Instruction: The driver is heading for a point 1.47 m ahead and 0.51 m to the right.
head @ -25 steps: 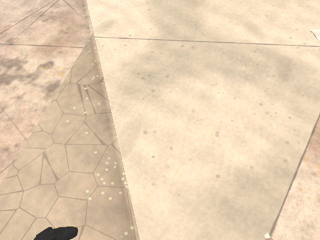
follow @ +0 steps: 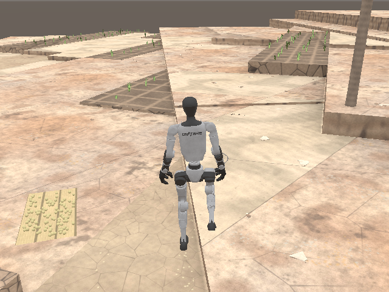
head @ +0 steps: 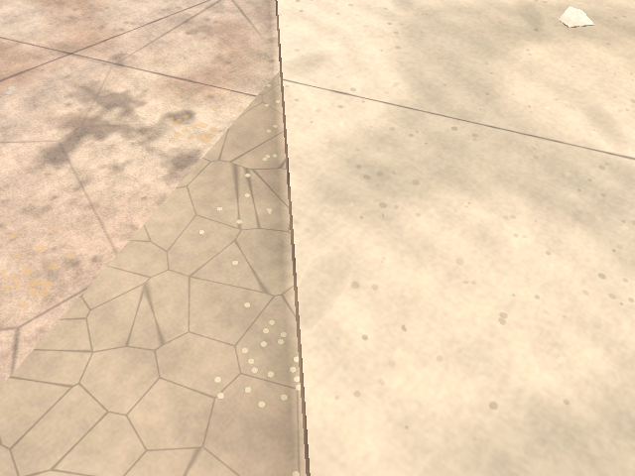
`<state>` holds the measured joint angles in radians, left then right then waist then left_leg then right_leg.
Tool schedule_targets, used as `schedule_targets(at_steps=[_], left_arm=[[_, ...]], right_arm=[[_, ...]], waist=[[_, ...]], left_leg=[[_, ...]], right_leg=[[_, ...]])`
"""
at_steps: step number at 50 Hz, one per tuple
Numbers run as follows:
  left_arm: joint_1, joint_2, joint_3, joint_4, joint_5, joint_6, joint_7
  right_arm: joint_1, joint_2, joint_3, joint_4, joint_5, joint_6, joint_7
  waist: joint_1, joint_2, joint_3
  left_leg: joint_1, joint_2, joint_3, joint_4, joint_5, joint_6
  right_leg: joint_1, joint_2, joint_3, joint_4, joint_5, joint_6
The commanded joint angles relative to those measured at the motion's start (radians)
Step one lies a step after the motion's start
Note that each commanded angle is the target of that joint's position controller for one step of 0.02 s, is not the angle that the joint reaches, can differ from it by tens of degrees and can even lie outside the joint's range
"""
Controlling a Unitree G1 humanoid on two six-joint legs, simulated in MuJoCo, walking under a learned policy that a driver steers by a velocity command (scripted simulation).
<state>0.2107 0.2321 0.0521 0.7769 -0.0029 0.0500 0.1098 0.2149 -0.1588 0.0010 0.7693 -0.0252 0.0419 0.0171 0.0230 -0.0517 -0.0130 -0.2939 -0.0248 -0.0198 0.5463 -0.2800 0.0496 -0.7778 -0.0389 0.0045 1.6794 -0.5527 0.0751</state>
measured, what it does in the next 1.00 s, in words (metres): steps on the spot: right foot 0.09 m higher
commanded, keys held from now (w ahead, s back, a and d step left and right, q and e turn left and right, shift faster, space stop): no key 1.00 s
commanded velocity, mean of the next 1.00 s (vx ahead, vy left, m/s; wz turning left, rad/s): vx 0.00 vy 0.00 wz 0.02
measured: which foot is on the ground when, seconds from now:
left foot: down 0.00-1.00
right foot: up 0.00-0.16, down 0.18-1.00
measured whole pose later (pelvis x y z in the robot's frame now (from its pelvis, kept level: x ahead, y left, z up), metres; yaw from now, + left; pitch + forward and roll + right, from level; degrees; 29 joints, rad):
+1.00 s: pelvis +0.00 -0.04 +0.01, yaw -2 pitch +1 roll +0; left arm 0.12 0.10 -0.02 1.03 -0.01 -0.01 0.04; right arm 0.43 -0.09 -0.04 0.99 -0.02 0.05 -0.04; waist 0.03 0.01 -0.01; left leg -0.23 0.03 0.01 0.41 -0.21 -0.02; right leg -0.53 -0.02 0.00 1.15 -0.64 0.01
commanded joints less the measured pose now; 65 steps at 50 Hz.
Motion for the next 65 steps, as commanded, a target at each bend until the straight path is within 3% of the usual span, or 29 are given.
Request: schedule_targets(at_steps=[1, 5, 7, 9, 10, 11, 12, 13, 14, 15, 19, 23, 35, 43, 65], left_arm=[[-0.037, 0.029, -0.001, -0.07, 0.003, -0.017, 0.01], [-0.067, -0.029, -0.038, -0.082, 0.013, -0.027, -0.02], [-0.065, -0.03, -0.046, -0.068, 0.008, -0.031, -0.033], [0.024, 0.004, -0.038, -0.019, 0.004, -0.035, -0.046], [0.017, 0.082, -0.021, -0.01, 0.014, -0.033, -0.05], [-0.019, 0.062, -0.022, -0.013, 0.012, -0.032, -0.055], [-0.039, -0.001, -0.037, -0.016, 0.013, -0.035, -0.056], [-0.053, -0.027, -0.044, -0.012, 0.018, -0.037, -0.052], [-0.068, -0.039, -0.048, -0.01, 0.021, -0.038, -0.052], [-0.077, -0.038, -0.048, -0.009, 0.025, -0.04, -0.051], [-0.094, -0.033, -0.05, 0.007, 0.024, -0.041, -0.038], [-0.092, -0.047, -0.054, 0.041, 0.018, -0.048, -0.038], [-0.096, -0.074, -0.06, 0.143, 0.001, -0.065, -0.058], [-0.098, -0.086, -0.062, 0.191, -0.002, -0.071, -0.069], [-0.135, -0.083, -0.065, 0.262, -0.006, -0.07, -0.079]], right_arm=[[-0.024, -0.135, -0.024, -0.055, -0.002, -0.033, -0.037], [-0.022, -0.134, -0.03, -0.036, 0.007, -0.025, -0.054], [0.035, -0.14, -0.041, -0.01, 0.012, -0.014, -0.051], [0.103, -0.128, -0.05, 0.044, 0.032, -0.019, -0.038], [0.157, -0.134, -0.063, 0.043, 0.032, -0.03, -0.034], [0.157, -0.162, -0.081, 0.032, 0.023, -0.029, -0.033], [0.117, -0.159, -0.085, 0.036, 0.014, -0.019, -0.033], [0.093, -0.122, -0.081, 0.03, 0.012, -0.006, -0.035], [0.093, -0.083, -0.074, 0.038, 0.009, 0.009, -0.035], [0.106, -0.071, -0.073, 0.042, 0.006, 0.021, -0.034], [0.124, -0.089, -0.079, 0.05, 0.002, 0.02, -0.037], [0.163, -0.076, -0.074, 0.081, 0.0, 0.01, -0.039], [0.27, -0.028, -0.06, 0.151, 0.0, 0.006, -0.058], [0.311, 0.001, -0.052, 0.19, 0.002, 0.003, -0.062], [0.349, 0.017, -0.038, 0.27, 0.002, -0.001, -0.065]], waist=[[-0.013, 0.142, -0.066], [-0.006, 0.177, -0.115], [-0.022, 0.213, -0.104], [0.014, 0.214, -0.071], [-0.037, 0.077, -0.072], [-0.047, -0.044, -0.116], [-0.023, -0.013, -0.123], [-0.017, 0.016, -0.116], [-0.015, 0.038, -0.091], [-0.016, 0.045, -0.063], [-0.012, 0.006, 0.015], [-0.007, 0.035, 0.03], [-0.004, 0.057, 0.04], [0.003, 0.048, 0.018], [0.014, 0.06, 0.019]], left_leg=[[0.157, 0.307, -0.274, -0.159, 0.5, 0.185], [0.182, 0.262, -0.191, -0.162, 0.617, 0.167], [0.13, 0.246, -0.17, -0.194, 0.642, 0.163], [0.101, 0.228, -0.164, -0.197, 0.615, 0.124], [0.089, 0.164, -0.116, -0.163, 0.574, 0.078], [0.123, 0.114, -0.032, -0.145, 0.515, 0.022], [0.146, 0.095, -0.006, -0.126, 0.461, -0.006], [0.145, 0.09, 0.002, -0.115, 0.428, -0.014], [0.131, 0.087, 0.0, -0.115, 0.381, -0.013], [0.11, 0.083, -0.003, -0.125, 0.313, -0.011], [0.036, 0.079, -0.007, -0.175, 0.087, -0.015], [0.038, 0.081, -0.003, -0.188, 0.059, -0.026], [0.087, 0.089, 0.002, -0.185, 0.098, -0.026], [0.128, 0.091, 0.011, -0.173, 0.214, -0.023], [0.173, 0.097, 0.025, -0.175, 0.328, -0.017]], right_leg=[[-0.104, -0.018, 0.103, 0.022, 0.028, -0.01], [0.07, -0.048, 0.026, -0.365, -0.073, -0.019], [0.228, -0.024, -0.051, -0.556, -0.155, -0.019], [0.362, -0.031, -0.007, -0.787, 0.155, -0.048], [0.367, -0.069, 0.082, -0.763, 0.469, -0.098], [0.318, -0.075, 0.096, -0.741, 0.455, -0.16], [0.289, -0.07, 0.092, -0.742, 0.372, -0.169], [0.264, -0.063, 0.087, -0.741, 0.296, -0.162], [0.242, -0.054, 0.084, -0.748, 0.226, -0.155], [0.218, -0.05, 0.081, -0.752, 0.158, -0.152], [0.195, -0.042, 0.08, -0.795, 0.073, -0.158], [0.19, -0.033, 0.07, -0.781, 0.035, -0.155], [0.154, -0.024, 0.059, -0.773, 0.024, -0.153], [0.162, -0.025, 0.056, -0.762, 0.081, -0.148], [0.183, -0.024, 0.036, -0.753, 0.132, -0.135]])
